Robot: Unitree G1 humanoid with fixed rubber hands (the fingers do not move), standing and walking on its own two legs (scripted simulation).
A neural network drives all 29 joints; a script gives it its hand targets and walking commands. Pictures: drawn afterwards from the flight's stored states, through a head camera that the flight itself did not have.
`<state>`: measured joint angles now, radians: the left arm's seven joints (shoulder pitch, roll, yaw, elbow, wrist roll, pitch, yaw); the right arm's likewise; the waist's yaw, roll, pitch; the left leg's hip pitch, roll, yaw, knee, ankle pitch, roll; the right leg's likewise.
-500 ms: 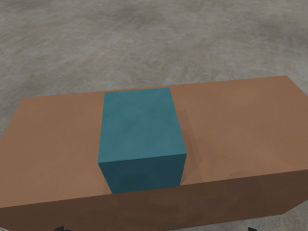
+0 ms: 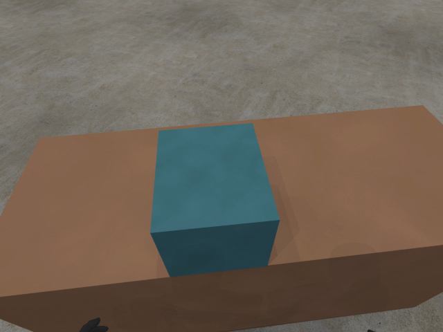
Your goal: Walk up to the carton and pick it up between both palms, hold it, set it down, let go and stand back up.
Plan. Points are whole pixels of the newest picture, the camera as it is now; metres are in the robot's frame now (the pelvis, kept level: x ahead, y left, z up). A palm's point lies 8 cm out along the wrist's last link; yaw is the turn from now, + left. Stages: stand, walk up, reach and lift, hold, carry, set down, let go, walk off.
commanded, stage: reach and lift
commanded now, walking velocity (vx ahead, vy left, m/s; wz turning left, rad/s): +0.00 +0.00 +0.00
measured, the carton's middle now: (212, 197) +0.42 +0.02 -0.02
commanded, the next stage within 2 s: none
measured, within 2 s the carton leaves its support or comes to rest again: neither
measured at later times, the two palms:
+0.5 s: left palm (94, 328) +0.18 +0.22 -0.05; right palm (381, 327) +0.16 -0.26 -0.05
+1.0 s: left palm (92, 331) +0.17 +0.21 -0.03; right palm (360, 304) +0.19 -0.23 -0.03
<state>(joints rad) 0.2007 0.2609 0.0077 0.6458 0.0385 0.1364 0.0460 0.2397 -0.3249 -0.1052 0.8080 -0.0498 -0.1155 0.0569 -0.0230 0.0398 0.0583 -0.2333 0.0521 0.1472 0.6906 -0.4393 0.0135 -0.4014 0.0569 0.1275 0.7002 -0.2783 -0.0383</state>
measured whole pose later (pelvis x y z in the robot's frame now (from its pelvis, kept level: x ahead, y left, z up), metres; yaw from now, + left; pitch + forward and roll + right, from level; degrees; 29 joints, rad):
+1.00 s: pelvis +0.01 -0.02 +0.02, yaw +5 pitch -6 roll +0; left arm 0.16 0.19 -0.06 0.64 -0.11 -0.27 0.07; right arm 0.19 -0.17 -0.07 0.76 0.11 -0.42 0.04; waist 0.01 -0.01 0.05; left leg -0.01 0.03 0.05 0.42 -0.30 -0.02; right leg -0.14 0.02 0.02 0.43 -0.19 -0.01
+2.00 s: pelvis +0.02 -0.01 +0.03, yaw +6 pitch -2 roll -1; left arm -0.17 0.16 0.01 0.54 -0.13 -0.08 0.08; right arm -0.18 -0.26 0.00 0.66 0.27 -0.22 0.01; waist 0.00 0.00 0.01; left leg -0.06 0.03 0.05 0.36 -0.27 -0.01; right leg -0.17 0.01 0.01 0.35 -0.15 0.00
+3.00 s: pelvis +0.01 -0.02 +0.03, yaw +7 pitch +9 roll -1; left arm -0.83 0.24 0.04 1.02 -0.16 0.03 0.04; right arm -0.87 -0.36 0.10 1.14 0.40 -0.05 -0.02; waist 0.00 0.00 -0.11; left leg -0.33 0.04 0.01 0.42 -0.25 -0.02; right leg -0.39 0.02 -0.02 0.33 -0.10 -0.01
